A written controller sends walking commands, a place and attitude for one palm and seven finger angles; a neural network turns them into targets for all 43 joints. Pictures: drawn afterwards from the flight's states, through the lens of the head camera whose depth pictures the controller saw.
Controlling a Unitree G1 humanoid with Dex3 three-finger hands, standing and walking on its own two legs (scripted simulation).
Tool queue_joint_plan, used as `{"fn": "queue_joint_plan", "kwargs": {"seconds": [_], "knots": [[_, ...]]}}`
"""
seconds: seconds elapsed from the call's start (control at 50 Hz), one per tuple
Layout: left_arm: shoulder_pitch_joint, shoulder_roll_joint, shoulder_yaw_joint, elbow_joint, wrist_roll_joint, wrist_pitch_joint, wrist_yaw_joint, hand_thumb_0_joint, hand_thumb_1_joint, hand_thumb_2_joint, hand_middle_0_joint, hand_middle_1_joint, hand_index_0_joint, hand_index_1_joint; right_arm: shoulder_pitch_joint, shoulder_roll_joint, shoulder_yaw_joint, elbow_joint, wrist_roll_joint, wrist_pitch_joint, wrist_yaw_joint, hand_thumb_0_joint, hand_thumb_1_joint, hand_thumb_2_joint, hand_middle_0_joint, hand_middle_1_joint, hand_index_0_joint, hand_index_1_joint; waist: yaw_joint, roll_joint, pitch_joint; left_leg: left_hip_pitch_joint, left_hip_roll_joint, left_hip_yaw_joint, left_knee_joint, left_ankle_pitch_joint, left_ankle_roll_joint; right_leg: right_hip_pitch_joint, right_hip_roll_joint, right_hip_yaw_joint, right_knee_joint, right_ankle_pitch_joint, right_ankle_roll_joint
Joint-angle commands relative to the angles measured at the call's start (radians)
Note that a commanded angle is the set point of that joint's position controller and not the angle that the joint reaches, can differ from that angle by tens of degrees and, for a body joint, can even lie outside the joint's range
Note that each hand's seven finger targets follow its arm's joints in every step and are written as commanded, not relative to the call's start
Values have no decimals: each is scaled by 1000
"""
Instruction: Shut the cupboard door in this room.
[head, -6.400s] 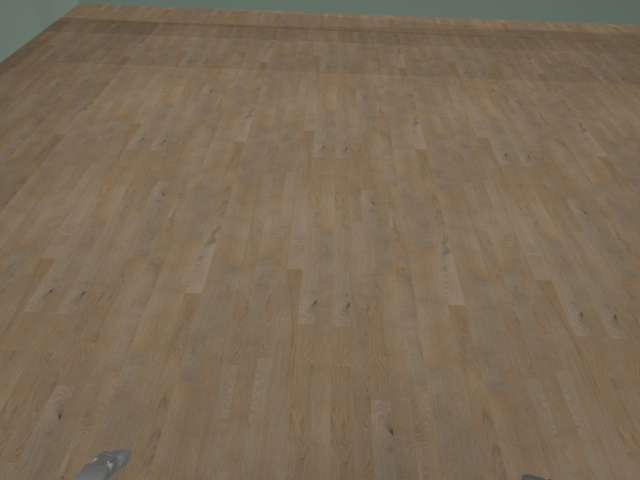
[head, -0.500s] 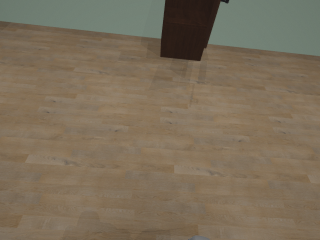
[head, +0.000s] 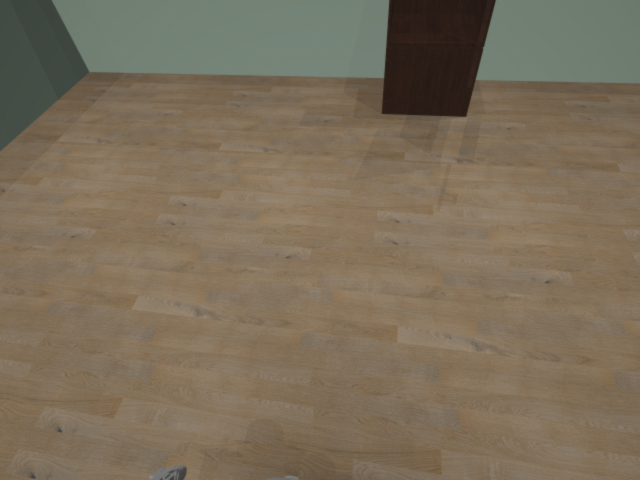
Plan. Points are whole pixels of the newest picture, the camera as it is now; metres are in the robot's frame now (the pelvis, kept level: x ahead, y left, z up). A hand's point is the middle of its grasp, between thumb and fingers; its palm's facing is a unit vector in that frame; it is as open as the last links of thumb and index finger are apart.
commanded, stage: turn or walk to find it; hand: left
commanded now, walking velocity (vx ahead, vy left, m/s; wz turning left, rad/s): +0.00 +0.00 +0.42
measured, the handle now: out of the picture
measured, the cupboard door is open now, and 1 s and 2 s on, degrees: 79 79 79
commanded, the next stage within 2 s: none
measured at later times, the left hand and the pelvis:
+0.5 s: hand out of the picture -0.08 +0.24 -0.19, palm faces +0.31 -0.92 -0.24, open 7.4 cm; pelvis -0.03 +0.04 -0.01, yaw +15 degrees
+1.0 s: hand out of the picture +0.01 +0.26 -0.15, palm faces +0.39 -0.88 -0.27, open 7.4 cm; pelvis -0.03 +0.02 -0.01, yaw +25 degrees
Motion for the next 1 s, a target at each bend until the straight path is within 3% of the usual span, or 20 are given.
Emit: {"fn": "queue_joint_plan", "kwargs": {"seconds": [0.0,0.04,0.1,0.16,0.32,0.36,0.4,0.42,0.44,0.46,0.48,0.5,0.52,0.56,0.62,0.82,0.88,0.94,0.96,0.98], "knots": [[-78,165,41,-94,-4,-30,17,0,900,900,-200,-300,-200,-300,29,-84,-32,-50,-5,-1,12,0,-900,-900,200,300,200,300,-11,-156,57,-119,95,15,412,4,-33,-71,-291,179,-260,113,-80],[-15,152,35,-74,-4,-42,11,0,900,900,-200,-300,-200,-300,34,-69,-25,-44,-1,-3,14,0,-900,-900,200,300,200,300,4,-158,31,-148,100,38,440,51,-52,17,-253,92,-213,276,-60],[56,156,38,-47,-1,-45,11,0,900,900,-200,-300,-200,-300,-15,-76,-24,-52,-1,1,12,0,-900,-900,200,300,200,300,36,-212,33,-165,129,46,442,59,-73,56,-275,79,-205,319,-67],[113,171,42,-27,6,-44,9,0,900,900,-200,-300,-200,-300,-86,-81,-18,-65,-2,1,12,0,-900,-900,200,300,200,300,65,-214,34,-159,147,55,395,21,-79,80,-307,91,-190,344,-92],[173,232,59,7,21,-33,6,0,900,900,-200,-300,-200,-300,-194,-61,11,-96,16,-19,11,0,-900,-900,200,300,200,300,106,-276,-44,-4,140,153,33,-83,-59,168,-338,21,-80,600,-112],[159,243,64,13,20,-29,5,0,900,900,-200,-300,-200,-300,-179,-65,14,-95,19,-28,9,0,-900,-900,200,300,200,300,92,-279,-66,72,130,178,-92,-37,-46,158,-340,0,-32,616,-93],[129,239,65,13,8,-23,3,0,900,900,-200,-300,-200,-300,-108,-89,9,-79,16,-41,10,0,-900,-900,200,300,200,300,43,-212,-100,256,138,174,-344,197,-30,72,-307,-69,84,496,-18],[142,204,60,-3,-1,-17,0,0,900,900,-200,-300,-200,-300,-66,-166,-6,-75,8,-54,8,0,-900,-900,200,300,200,300,25,-26,-151,427,267,23,-405,411,16,-80,-237,-122,251,267,42],[144,138,40,-35,-3,-13,-4,0,900,900,-200,-300,-200,-300,-32,-255,-28,-73,8,-56,1,0,-900,-900,200,300,200,300,12,246,-147,538,501,-261,-383,843,134,-347,-120,-120,434,-313,108],[95,154,36,-46,4,-1,3,0,900,900,-200,-300,-200,-300,6,-269,-30,-58,9,-44,-2,0,-900,-900,200,300,200,300,-14,170,-154,462,539,-216,-365,872,209,-310,-115,-31,547,-373,95],[71,151,38,-35,7,11,6,0,900,900,-200,-300,-200,-300,-24,-236,-22,-60,6,-46,-11,0,-900,-900,200,300,200,300,0,162,-115,401,490,-172,-392,772,195,-320,-127,6,590,-318,94],[50,156,44,-28,7,12,2,0,900,900,-200,-300,-200,-300,-69,-211,-15,-71,5,-48,-19,0,-900,-900,200,300,200,300,9,173,-71,379,448,-168,-396,736,184,-351,-128,19,621,-258,100],[42,164,47,-21,6,9,-4,0,900,900,-200,-300,-200,-300,-113,-187,-7,-85,4,-48,-21,0,-900,-900,200,300,200,300,25,131,-32,342,409,-133,-400,709,173,-352,-125,27,640,-192,104],[68,162,48,-6,5,6,-12,0,900,900,-200,-300,-200,-300,-137,-170,2,-97,8,-57,-21,0,-900,-900,200,300,200,300,48,99,-34,349,354,-77,-399,733,150,-342,-112,21,648,-124,112],[72,165,47,-3,5,6,-13,0,900,900,-200,-300,-200,-300,-114,-169,0,-99,12,-64,-21,0,-900,-900,200,300,200,300,50,69,-66,378,335,-75,-409,727,145,-337,-105,27,635,-77,127],[-56,135,39,-73,-1,5,-5,0,900,900,-200,-300,-200,-300,-42,-167,-16,-93,-2,-55,-18,0,-900,-900,200,300,200,300,17,70,-53,341,346,-230,-406,608,194,-287,-70,42,409,-146,125],[-40,127,35,-76,-6,-2,-3,0,900,900,-200,-300,-200,-300,-61,-166,-19,-96,-4,-49,-15,0,-900,-900,200,300,200,300,30,97,-49,256,326,-252,-387,589,184,-168,-42,29,260,-142,108],[45,136,41,-59,-9,-14,0,0,900,900,-200,-300,-200,-300,-77,-159,-21,-103,2,-45,-11,0,-900,-900,200,300,200,300,72,60,-81,140,272,-246,-326,480,135,31,-29,14,1,47,95],[74,164,46,-54,-6,-24,3,0,900,900,-200,-300,-200,-300,-68,-135,-19,-104,9,-47,-7,0,-900,-900,200,300,200,300,83,-10,-104,62,226,-217,-272,362,90,154,-74,49,-123,131,87],[104,244,61,-51,8,-35,11,0,900,900,-200,-300,-200,-300,-47,-78,-11,-112,19,-49,0,0,-900,-900,200,300,200,300,94,-229,-139,-100,123,-95,-105,104,24,302,-279,244,-197,147,29]]}}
